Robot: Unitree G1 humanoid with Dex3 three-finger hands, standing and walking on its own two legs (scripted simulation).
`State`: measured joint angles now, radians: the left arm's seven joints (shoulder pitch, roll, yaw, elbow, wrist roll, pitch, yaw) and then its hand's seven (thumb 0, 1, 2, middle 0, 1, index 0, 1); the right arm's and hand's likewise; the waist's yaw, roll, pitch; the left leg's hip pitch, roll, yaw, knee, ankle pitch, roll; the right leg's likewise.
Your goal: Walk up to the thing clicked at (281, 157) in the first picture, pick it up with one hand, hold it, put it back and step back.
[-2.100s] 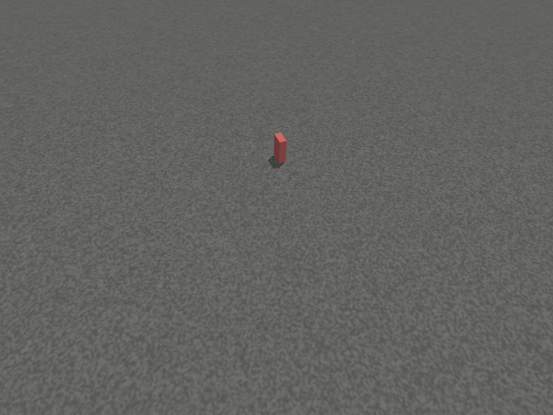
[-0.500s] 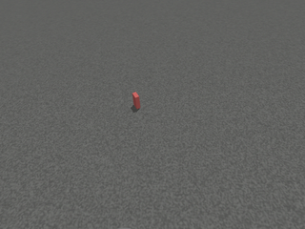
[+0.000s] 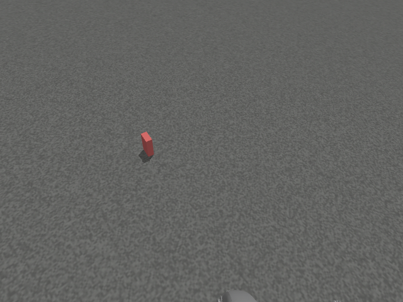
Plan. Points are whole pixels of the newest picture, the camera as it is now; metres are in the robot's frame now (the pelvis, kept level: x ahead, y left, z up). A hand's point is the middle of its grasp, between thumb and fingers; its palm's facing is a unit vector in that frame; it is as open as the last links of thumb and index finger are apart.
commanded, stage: walk up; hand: left
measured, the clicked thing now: (147, 144) +1.06 +0.28 -0.70
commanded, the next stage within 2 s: none
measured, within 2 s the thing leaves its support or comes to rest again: neither
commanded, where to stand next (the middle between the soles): +0.77 +0.04 m, yaw +0 degrees
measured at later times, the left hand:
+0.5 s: hand (93, 255) +0.24 +0.23 -0.12, palm faces +0.02 -0.91 -0.40, open 7.4 cm
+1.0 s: hand (91, 175) +0.46 +0.31 -0.14, palm faces -0.01 -0.94 -0.35, open 7.4 cm
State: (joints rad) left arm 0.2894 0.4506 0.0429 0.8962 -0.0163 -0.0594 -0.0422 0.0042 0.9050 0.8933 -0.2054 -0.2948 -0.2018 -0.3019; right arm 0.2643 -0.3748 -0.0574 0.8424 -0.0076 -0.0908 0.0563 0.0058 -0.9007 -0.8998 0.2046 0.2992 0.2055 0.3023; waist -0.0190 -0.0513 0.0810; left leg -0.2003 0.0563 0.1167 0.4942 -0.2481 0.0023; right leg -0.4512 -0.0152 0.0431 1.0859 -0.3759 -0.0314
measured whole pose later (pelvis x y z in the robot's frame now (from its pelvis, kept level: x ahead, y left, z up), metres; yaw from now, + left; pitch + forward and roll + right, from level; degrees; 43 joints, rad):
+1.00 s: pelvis +0.41 +0.03 +0.00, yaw +1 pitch -4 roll +1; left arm 0.29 0.43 0.05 0.87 -0.01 -0.04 -0.04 0.00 0.91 0.89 -0.20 -0.29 -0.20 -0.30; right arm 0.30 -0.38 -0.04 0.83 0.00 -0.08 0.05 0.01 -0.90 -0.90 0.21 0.30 0.21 0.30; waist 0.00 -0.05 0.09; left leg -0.13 0.00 0.11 0.45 -0.26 0.04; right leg -0.51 -0.08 0.04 0.94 -0.27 0.00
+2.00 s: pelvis +0.66 +0.07 +0.00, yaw +0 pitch -4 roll +0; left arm 0.25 0.42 0.04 0.91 -0.01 -0.01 -0.01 0.00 0.91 0.89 -0.20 -0.29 -0.20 -0.30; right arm 0.32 -0.37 -0.03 0.87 -0.01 -0.06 0.01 0.01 -0.90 -0.90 0.21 0.30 0.21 0.30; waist -0.01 -0.06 0.14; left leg -0.18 0.01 0.12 0.49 -0.25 0.04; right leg -0.48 -0.06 0.04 0.81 -0.22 0.00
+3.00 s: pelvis +0.73 +0.04 +0.00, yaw +1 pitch -2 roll +0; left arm 0.11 0.35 0.01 1.08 0.00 -0.01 -0.01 0.00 0.90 0.89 -0.21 -0.29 -0.20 -0.30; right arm 0.11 -0.37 0.00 1.05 0.00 -0.03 0.01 0.01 -0.90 -0.90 0.20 0.30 0.20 0.30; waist 0.01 0.02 0.05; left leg -0.15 0.03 0.01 0.47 -0.28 -0.03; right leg -0.19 -0.02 -0.03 0.49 -0.26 0.00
